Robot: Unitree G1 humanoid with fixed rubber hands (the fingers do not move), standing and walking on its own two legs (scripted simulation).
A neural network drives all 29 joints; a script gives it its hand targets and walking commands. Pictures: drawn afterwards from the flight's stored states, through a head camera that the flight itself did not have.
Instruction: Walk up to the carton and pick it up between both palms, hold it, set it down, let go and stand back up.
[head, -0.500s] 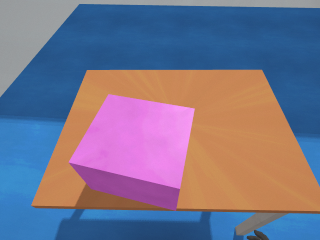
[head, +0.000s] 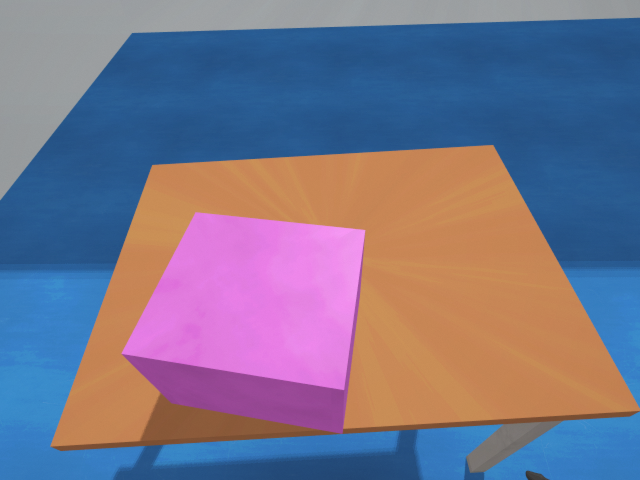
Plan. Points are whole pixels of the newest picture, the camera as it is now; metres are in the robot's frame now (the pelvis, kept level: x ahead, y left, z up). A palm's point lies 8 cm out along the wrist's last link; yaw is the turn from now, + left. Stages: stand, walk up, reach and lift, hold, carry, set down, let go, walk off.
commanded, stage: walk up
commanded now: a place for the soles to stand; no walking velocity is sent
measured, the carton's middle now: (266, 318) +0.35 +0.11 -0.04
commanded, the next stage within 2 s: none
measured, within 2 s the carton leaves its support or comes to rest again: neither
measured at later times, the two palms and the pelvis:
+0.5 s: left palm out of the picture +0.00 +0.28 -0.12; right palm out of the picture +0.02 -0.24 -0.12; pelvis -0.01 +0.03 +0.00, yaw +0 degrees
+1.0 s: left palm out of the picture +0.02 +0.30 -0.12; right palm out of the picture +0.06 -0.24 -0.12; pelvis +0.00 +0.03 +0.00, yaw -1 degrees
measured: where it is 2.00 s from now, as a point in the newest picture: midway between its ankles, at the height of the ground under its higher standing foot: outside the picture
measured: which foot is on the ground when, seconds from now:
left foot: down 0.00-0.96, up 0.98-1.00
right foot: down 0.00-1.00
